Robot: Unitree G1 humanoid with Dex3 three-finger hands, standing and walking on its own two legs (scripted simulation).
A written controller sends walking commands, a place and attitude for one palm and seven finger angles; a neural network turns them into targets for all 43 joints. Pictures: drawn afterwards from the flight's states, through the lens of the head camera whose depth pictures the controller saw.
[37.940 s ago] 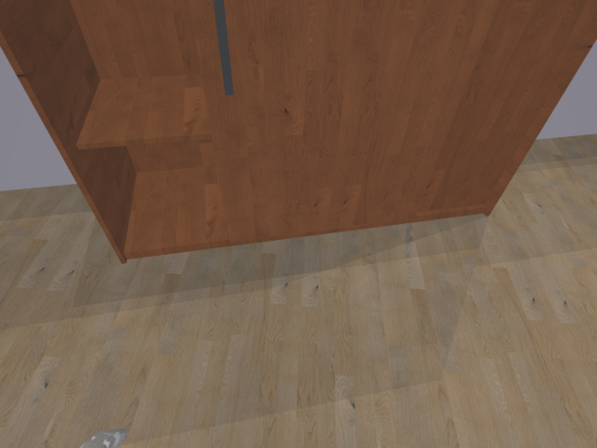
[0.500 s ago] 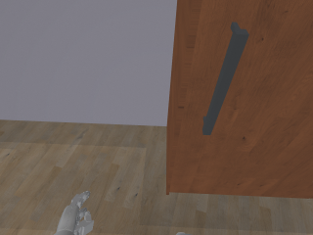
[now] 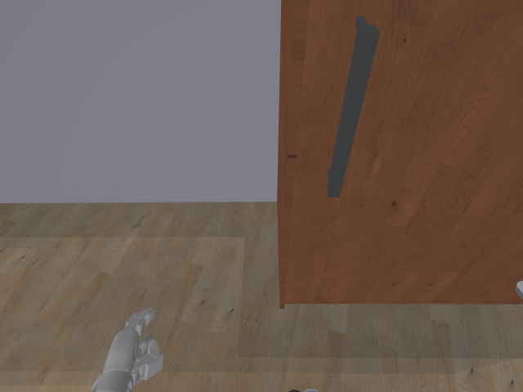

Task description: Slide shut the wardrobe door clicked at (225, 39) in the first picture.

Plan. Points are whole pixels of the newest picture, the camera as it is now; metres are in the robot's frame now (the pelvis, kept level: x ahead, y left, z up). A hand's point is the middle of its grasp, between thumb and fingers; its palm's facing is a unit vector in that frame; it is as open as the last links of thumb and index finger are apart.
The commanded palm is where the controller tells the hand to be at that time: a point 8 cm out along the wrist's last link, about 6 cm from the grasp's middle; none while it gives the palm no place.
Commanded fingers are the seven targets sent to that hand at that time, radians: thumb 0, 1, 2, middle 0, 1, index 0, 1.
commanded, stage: step back with the hand held close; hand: right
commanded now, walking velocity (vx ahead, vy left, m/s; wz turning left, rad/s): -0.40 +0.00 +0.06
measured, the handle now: (344, 121) +0.51 -0.14 +0.15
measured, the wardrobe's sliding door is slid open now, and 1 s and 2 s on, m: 0.00 0.00 0.00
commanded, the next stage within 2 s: stop stepping back and stand still in 0.16 s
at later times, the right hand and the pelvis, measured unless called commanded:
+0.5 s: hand out of the picture +0.08 -0.32 +0.16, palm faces +0.45 +0.83 -0.33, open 7.4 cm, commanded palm +0.01 -0.34 +0.19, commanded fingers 0.00 -0.90 -0.90 0.20 0.30 0.20 0.30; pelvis -0.14 -0.05 +0.00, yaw +2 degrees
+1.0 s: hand out of the picture +0.04 -0.32 +0.17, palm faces +0.41 +0.85 -0.33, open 7.4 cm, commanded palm -0.03 -0.37 +0.19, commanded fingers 0.00 -0.90 -0.90 0.20 0.30 0.20 0.30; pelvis -0.18 -0.08 -0.01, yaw +3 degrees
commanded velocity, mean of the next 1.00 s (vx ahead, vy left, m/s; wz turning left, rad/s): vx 0.06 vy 0.04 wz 0.01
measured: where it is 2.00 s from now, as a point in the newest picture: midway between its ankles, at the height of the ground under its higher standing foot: outside the picture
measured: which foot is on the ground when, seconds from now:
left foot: down 0.00-0.04, up 0.06-0.18, down 0.20-0.42, up 0.44-0.68, down 0.70-1.00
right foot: down 0.00-0.20, up 0.22-0.40, down 0.42-0.70, up 0.72-0.94, down 0.96-1.00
